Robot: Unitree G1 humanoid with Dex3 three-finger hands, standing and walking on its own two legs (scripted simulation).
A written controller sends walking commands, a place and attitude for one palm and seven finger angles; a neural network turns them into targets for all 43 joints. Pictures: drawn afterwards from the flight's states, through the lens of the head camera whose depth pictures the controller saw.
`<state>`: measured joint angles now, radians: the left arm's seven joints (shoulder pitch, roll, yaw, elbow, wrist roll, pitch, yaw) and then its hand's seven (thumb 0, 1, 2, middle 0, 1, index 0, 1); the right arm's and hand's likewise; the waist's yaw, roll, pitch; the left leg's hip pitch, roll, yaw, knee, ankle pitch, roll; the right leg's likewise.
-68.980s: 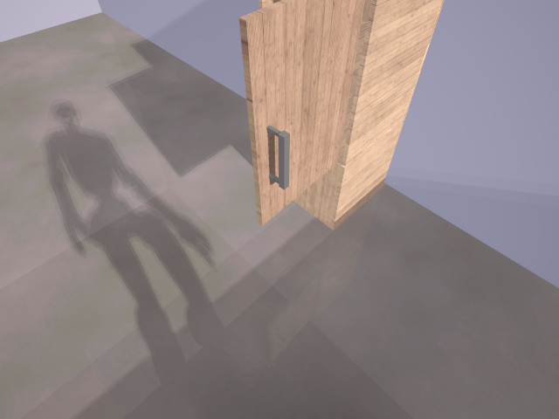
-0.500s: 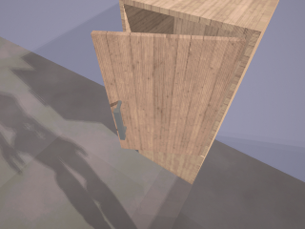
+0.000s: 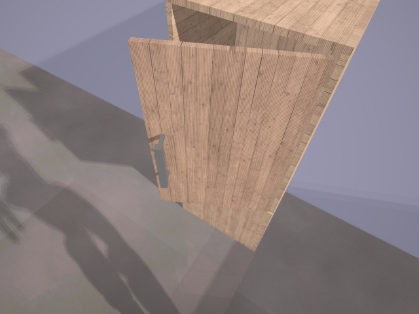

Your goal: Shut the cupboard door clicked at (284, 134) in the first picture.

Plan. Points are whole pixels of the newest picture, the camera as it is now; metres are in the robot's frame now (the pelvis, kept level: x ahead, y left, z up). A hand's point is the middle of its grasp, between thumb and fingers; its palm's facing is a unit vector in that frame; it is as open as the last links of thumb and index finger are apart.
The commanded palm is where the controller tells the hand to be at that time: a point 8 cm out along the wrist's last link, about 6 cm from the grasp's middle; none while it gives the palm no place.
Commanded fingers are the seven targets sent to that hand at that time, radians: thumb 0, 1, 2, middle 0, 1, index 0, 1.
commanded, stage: look again from close up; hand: left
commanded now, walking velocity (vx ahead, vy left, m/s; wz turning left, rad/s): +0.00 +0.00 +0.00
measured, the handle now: (163, 162) +0.51 +0.16 -0.09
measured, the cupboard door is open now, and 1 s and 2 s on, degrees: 26 26 26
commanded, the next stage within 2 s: shuffle to correct the standing spot in 0.46 s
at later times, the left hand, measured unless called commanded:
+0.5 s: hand out of the picture +0.02 +0.21 -0.19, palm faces +0.01 -0.98 -0.18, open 7.4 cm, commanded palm none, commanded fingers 0.00 0.90 0.90 -0.20 -0.30 -0.20 -0.30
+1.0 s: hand out of the picture -0.04 +0.17 -0.19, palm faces +0.03 -0.99 -0.14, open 7.4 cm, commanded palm none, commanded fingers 0.00 0.90 0.90 -0.20 -0.30 -0.20 -0.30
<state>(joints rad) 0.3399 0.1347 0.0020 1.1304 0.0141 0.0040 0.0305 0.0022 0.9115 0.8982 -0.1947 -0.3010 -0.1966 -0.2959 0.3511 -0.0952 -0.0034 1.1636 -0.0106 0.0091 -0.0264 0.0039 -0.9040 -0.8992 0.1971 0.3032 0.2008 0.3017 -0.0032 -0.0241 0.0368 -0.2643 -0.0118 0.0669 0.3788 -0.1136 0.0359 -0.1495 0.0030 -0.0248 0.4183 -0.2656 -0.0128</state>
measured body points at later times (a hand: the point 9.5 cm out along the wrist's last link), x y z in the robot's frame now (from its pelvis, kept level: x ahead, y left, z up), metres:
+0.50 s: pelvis +0.00 +0.03 -0.01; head +0.00 +0.05 +0.44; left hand +0.02 +0.26 -0.17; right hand +0.07 -0.21 -0.14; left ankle +0.06 +0.10 -0.74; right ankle -0.03 -0.11 -0.74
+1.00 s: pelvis +0.01 +0.01 -0.01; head +0.01 +0.03 +0.44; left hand -0.04 +0.23 -0.17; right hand +0.01 -0.23 -0.15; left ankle +0.04 +0.09 -0.72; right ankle -0.02 -0.10 -0.74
